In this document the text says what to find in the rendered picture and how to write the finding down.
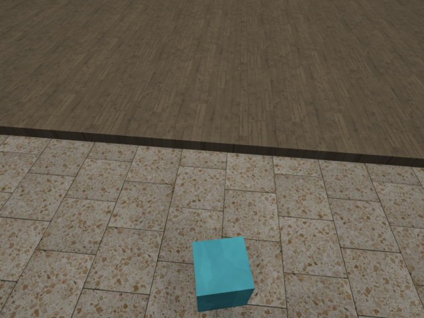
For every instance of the carton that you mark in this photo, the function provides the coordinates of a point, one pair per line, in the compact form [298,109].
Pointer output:
[223,276]

